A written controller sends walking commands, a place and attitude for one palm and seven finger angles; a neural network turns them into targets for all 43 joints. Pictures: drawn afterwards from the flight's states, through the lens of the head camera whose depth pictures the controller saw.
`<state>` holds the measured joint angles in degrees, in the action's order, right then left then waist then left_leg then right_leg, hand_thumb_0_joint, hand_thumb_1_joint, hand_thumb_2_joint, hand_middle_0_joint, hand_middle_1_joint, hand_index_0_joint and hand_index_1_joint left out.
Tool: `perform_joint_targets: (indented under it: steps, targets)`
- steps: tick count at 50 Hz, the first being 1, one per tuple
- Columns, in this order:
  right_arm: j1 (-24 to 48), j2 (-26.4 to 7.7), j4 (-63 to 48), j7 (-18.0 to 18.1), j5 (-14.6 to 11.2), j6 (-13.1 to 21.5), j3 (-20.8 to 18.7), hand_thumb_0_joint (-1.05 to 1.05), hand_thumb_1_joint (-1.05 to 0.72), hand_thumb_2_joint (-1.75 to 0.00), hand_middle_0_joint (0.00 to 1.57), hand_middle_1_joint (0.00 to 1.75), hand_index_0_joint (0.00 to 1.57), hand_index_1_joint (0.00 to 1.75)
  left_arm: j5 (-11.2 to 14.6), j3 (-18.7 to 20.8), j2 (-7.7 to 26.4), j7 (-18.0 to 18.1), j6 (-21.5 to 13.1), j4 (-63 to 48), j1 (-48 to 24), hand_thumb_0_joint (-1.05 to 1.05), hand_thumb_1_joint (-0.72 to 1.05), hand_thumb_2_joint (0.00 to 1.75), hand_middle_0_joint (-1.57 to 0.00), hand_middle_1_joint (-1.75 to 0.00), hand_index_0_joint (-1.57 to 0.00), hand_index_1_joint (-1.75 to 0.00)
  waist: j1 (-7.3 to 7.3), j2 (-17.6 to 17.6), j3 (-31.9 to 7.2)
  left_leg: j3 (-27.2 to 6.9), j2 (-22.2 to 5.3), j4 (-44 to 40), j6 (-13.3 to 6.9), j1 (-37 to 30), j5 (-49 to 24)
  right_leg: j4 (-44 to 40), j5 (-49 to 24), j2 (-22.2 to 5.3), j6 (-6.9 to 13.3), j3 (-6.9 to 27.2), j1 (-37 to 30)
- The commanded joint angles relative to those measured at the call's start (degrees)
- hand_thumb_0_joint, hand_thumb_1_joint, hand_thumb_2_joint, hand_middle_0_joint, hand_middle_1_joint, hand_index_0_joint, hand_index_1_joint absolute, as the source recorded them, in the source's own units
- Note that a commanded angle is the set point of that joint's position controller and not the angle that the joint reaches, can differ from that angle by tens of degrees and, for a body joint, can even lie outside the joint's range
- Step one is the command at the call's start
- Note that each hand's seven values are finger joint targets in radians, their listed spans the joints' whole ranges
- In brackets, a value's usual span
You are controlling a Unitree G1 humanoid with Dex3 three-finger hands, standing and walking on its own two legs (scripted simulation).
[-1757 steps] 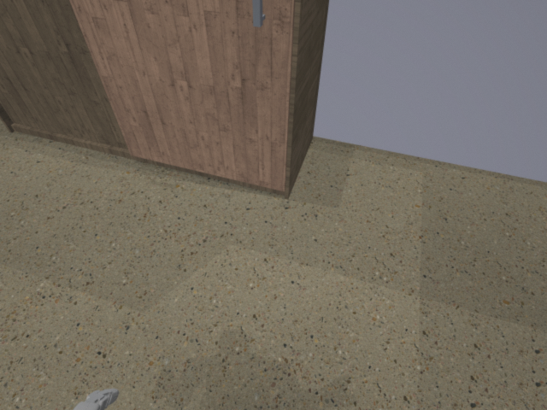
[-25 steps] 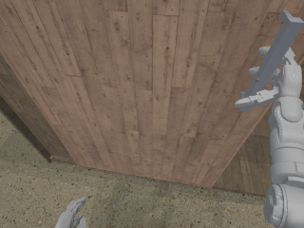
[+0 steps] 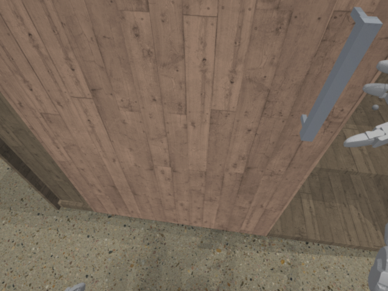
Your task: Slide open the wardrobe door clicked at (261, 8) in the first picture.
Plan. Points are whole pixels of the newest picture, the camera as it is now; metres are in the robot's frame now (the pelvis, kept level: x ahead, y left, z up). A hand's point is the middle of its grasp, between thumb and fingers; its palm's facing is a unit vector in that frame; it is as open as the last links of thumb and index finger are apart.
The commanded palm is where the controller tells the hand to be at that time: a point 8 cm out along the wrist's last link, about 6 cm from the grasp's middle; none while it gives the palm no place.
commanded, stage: slip the hand off the handle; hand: right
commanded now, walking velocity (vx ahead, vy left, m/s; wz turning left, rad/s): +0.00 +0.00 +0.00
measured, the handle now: (328, 84) +0.46 -0.22 +0.21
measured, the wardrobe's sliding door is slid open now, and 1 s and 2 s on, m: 0.65 0.65 0.65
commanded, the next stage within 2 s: draw the hand back to the body in 0.54 s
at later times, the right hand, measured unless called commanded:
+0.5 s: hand (386, 155) +0.31 -0.27 +0.19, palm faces +0.26 +0.96 -0.12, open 14.7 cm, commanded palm +0.27 -0.30 +0.19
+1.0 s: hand out of the picture +0.26 -0.26 +0.19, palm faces +0.15 +0.99 -0.02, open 14.7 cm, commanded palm +0.22 -0.30 +0.19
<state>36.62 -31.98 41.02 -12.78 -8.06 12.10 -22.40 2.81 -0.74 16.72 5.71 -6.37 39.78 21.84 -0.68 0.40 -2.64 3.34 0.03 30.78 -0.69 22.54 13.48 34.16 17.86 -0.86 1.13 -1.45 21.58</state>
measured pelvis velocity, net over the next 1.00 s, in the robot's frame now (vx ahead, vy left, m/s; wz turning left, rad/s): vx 0.00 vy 0.01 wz -0.02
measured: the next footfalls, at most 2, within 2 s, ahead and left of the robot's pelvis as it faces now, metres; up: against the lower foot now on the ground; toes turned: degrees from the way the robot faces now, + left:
none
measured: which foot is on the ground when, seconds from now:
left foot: down 0.00-1.00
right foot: down 0.00-1.00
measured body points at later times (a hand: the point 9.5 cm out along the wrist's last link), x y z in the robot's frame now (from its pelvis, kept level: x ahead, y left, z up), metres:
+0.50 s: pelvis +0.01 +0.00 +0.00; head -0.01 +0.00 +0.45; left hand +0.22 +0.20 -0.06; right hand +0.29 -0.32 +0.20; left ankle +0.02 +0.12 -0.73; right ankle -0.01 -0.10 -0.73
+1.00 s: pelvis +0.00 +0.01 +0.01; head -0.04 +0.04 +0.45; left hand +0.20 +0.24 -0.06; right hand +0.24 -0.31 +0.20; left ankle +0.02 +0.12 -0.73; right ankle -0.01 -0.10 -0.73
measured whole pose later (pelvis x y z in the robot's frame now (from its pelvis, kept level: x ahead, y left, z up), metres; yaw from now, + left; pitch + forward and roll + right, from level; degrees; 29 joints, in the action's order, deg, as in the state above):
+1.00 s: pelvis +0.00 +0.01 +0.01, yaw -1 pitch -3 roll +0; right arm 2.3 -23.7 -0.1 -19.1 -20.9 -14.1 -25.7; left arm 4.8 -3.5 15.7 6.5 -10.8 35.0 13.4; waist 3.5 3.1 -3.5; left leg 4.2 0.3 28.7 -1.5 11.2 14.3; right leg 30.1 17.2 -1.0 0.0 -0.5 9.6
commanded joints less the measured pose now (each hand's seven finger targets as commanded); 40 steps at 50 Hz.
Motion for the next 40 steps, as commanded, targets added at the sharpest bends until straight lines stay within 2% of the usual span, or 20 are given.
perform_joint_targets:
  steps: [1,2,4,7,8,10,11,13,17,18,19,23,29,32,33,34,36,38,39,40]
  targets:
    - [13.8,-9.7,-18.6,-0.9,-4.4,1.1,-3.5,0.0,0.55,-0.2,0.25,1.15,0.25,1.15,0.0,2.7,7.9,-0.1,-3.2,-9.2,-3.6,0.0,0.9,0.9,-0.2,-0.3,-0.2,-0.3,1.61,2.9,-17.6,-1.4,0.6,-2.0,-1.4,-8.1,-12.6,-4.9,-17.0,0.2,0.8,2.7,-9.2]
    - [10.7,-9.0,-19.1,-0.3,-4.7,-0.2,-4.0,0.0,0.55,-0.2,0.25,1.15,0.25,1.15,0.1,2.5,7.7,-0.3,-3.3,-9.8,-4.4,0.0,0.9,0.9,-0.2,-0.3,-0.2,-0.3,2.37,1.9,-15.5,-1.2,0.4,-2.1,-1.3,-8.4,-12.1,-5.5,-16.2,0.3,0.8,2.6,-7.5]
    - [7.5,-12.6,-23.9,2.1,-4.1,-1.4,-8.2,0.0,0.55,-0.2,0.25,1.15,0.25,1.15,-0.2,2.2,7.6,-0.6,-3.4,-10.9,-5.8,0.0,0.9,0.9,-0.2,-0.3,-0.2,-0.3,4.0,1.1,-14.4,-1.1,0.3,-1.5,-1.3,-10.3,-12.8,-6.1,-17.0,0.3,0.8,2.3,-5.9]
    - [3.6,-11.7,-34.9,5.3,-2.4,-2.3,-8.9,0.0,0.55,-0.2,0.25,1.15,0.25,1.15,-0.7,2.1,6.5,-1.3,-3.5,-12.7,-7.8,0.0,0.9,0.9,-0.2,-0.3,-0.2,-0.3,4.84,3.0,-16.8,-1.1,0.2,-0.4,-1.2,-12.1,-16.1,-5.9,-22.7,0.2,0.5,1.8,-8.1]
    - [1.3,-13.0,-38.1,6.2,-2.2,-2.3,-10.2,0.0,0.55,-0.2,0.25,1.15,0.25,1.15,-0.9,2.1,6.4,-1.3,-3.5,-13.1,-8.2,0.0,0.9,0.9,-0.2,-0.3,-0.2,-0.3,5.57,3.0,-17.6,-1.1,0.2,0.0,-1.3,-13.2,-17.1,-5.4,-24.9,-0.1,0.5,1.7,-8.5]
    - [-0.7,-11.7,-43.3,7.0,-1.8,-2.2,-10.1,0.0,0.55,-0.2,0.25,1.15,0.25,1.15,-1.2,1.9,5.6,-1.6,-3.9,-13.3,-9.2,0.0,0.9,0.9,-0.2,-0.3,-0.2,-0.3,5.29,4.6,-18.9,-1.2,0.4,0.2,-1.1,-13.7,-19.1,-5.0,-28.3,-0.3,0.0,1.5,-10.4]
    - [-1.2,-9.8,-46.6,6.8,-1.7,-2.1,-8.4,0.0,0.55,-0.2,0.25,1.15,0.25,1.15,-1.2,1.8,5.2,-1.6,-4.1,-13.4,-9.7,0.0,0.9,0.9,-0.2,-0.3,-0.2,-0.3,4.8,6.4,-19.7,-1.1,0.6,0.3,-1.1,-13.1,-19.5,-4.7,-30.4,-0.4,-0.3,1.6,-12.2]
    - [-2.5,-5.2,-48.1,5.9,-2.5,-3.3,-4.7,0.0,0.55,-0.2,0.25,1.15,0.25,1.15,-1.0,1.6,4.9,-1.4,-4.5,-13.1,-10.1,0.0,0.9,0.9,-0.2,-0.3,-0.2,-0.3,3.56,5.6,-17.8,-0.5,0.9,-0.3,-0.9,-11.2,-18.6,-4.2,-31.2,-0.8,-0.8,1.8,-13.6]
    - [-2.7,0.1,-46.7,3.6,-3.3,-8.7,1.5,0.0,0.55,-0.2,0.25,1.15,0.25,1.15,-0.2,1.2,4.9,-0.1,-4.8,-11.7,-11.6,0.0,0.9,0.9,-0.2,-0.3,-0.2,-0.3,1.32,6.5,-10.3,0.1,1.0,-2.5,-0.9,-6.6,-11.2,-6.0,-19.0,-0.3,-0.9,2.9,-12.6]
    - [-3.8,1.8,-46.1,3.2,-3.8,-10.0,2.6,0.0,0.55,-0.2,0.25,1.15,0.25,1.15,0.0,1.0,4.9,0.4,-4.8,-11.9,-11.9,0.0,0.9,0.9,-0.2,-0.3,-0.2,-0.3,1.24,4.9,-8.8,0.0,0.9,-3.2,-1.0,-6.7,-10.5,-6.3,-16.8,-0.1,-0.4,2.8,-11.9]
    - [-4.6,-0.2,-45.4,3.3,-4.0,-11.3,1.0,0.0,0.55,-0.2,0.25,1.15,0.25,1.15,0.1,0.8,5.1,0.7,-4.7,-11.7,-12.2,0.0,0.9,0.9,-0.2,-0.3,-0.2,-0.3,1.58,3.9,-8.3,0.1,0.7,-3.4,-1.0,-7.0,-9.0,-6.8,-14.1,0.0,-0.3,3.1,-10.8]
    - [-5.8,0.2,-48.1,4.1,-4.5,-13.1,1.0,0.0,0.55,-0.2,0.25,1.15,0.25,1.15,0.1,0.1,4.6,1.4,-4.6,-12.1,-14.4,0.0,0.9,0.9,-0.2,-0.3,-0.2,-0.3,2.36,1.9,-7.9,0.0,0.5,-4.2,-1.1,-8.0,-6.6,-7.5,-11.1,0.5,0.0,3.6,-10.5]
    - [-6.5,-3.5,-53.7,7.0,-3.3,-8.8,-2.7,0.0,0.55,-0.2,0.25,1.15,0.25,1.15,-0.9,-0.5,3.8,1.0,-5.3,-12.2,-15.7,0.0,0.9,0.9,-0.2,-0.3,-0.2,-0.3,3.94,4.0,-12.6,-0.5,0.4,-3.4,-1.2,-11.5,-9.4,-6.9,-14.6,0.9,-0.1,3.0,-11.7]
    - [-7.0,-4.0,-50.8,6.9,-3.1,-8.3,-3.3,0.0,0.55,-0.2,0.25,1.15,0.25,1.15,-0.9,-0.6,3.5,1.1,-5.2,-11.4,-15.7,0.0,0.9,0.9,-0.2,-0.3,-0.2,-0.3,3.77,5.1,-10.7,-0.6,0.3,-3.8,-1.3,-11.9,-9.4,-7.2,-13.9,1.1,-0.2,2.6,-10.4]
    - [-8.7,-5.4,-49.7,6.8,-3.4,-8.6,-5.1,0.0,0.55,-0.2,0.25,1.15,0.25,1.15,-0.9,-0.4,3.9,1.1,-5.1,-11.3,-15.6,0.0,0.9,0.9,-0.2,-0.3,-0.2,-0.3,4.12,3.4,-10.6,-0.6,0.3,-3.9,-1.2,-12.9,-10.2,-7.1,-14.4,0.9,0.0,2.5,-9.8]
    - [-11.1,-4.9,-40.8,0.6,-9.1,-15.7,-4.5,0.0,0.55,-0.2,0.25,1.15,0.25,1.15,0.7,-1.1,5.5,2.0,-5.2,-11.6,-17.3,0.0,0.9,0.9,-0.2,-0.3,-0.2,-0.3,3.56,4.1,-12.6,-1.2,-0.4,-4.6,-1.7,-17.5,-12.1,-8.6,-12.8,0.9,0.3,2.3,-10.4]
    - [-7.0,-8.5,-47.4,-4.4,-10.9,-20.9,-6.8,0.0,0.55,-0.2,0.25,1.15,0.25,1.15,1.5,-1.4,4.6,3.1,-5.4,-13.3,-19.1,0.0,0.9,0.9,-0.2,-0.3,-0.2,-0.3,4.74,6.6,-13.6,-1.4,-0.8,-5.3,-1.5,-19.6,-15.2,-8.7,-15.1,1.3,0.7,2.0,-11.9]
    - [-9.6,-8.5,-45.5,-7.7,-12.1,-25.3,-6.7,0.0,0.55,-0.2,0.25,1.15,0.25,1.15,2.0,-2.0,4.6,3.3,-6.0,-14.4,-20.0,0.0,0.9,0.9,-0.2,-0.3,-0.2,-0.3,5.14,5.7,-11.9,-1.2,-0.7,-5.5,-1.4,-19.2,-15.7,-8.8,-15.5,1.3,0.9,2.4,-11.5]
    - [-9.0,-7.1,-47.1,-8.8,-12.4,-26.3,-5.1,0.0,0.55,-0.2,0.25,1.15,0.25,1.15,2.1,-2.2,4.4,3.1,-6.4,-14.8,-20.0,0.0,0.9,0.9,-0.2,-0.3,-0.2,-0.3,4.63,5.3,-10.6,-0.9,-0.7,-5.6,-1.2,-18.2,-16.5,-8.8,-16.3,1.3,1.0,2.6,-11.9]
    - [-11.5,-7.8,-47.6,-8.8,-12.8,-26.6,-6.7,0.0,0.55,-0.2,0.25,1.15,0.25,1.15,2.0,-1.9,4.3,2.7,-6.7,-15.1,-19.4,0.0,0.9,0.9,-0.2,-0.3,-0.2,-0.3,4.94,3.4,-9.3,-0.8,-0.4,-5.8,-1.0,-17.4,-15.6,-8.8,-15.8,1.2,1.0,2.8,-11.5]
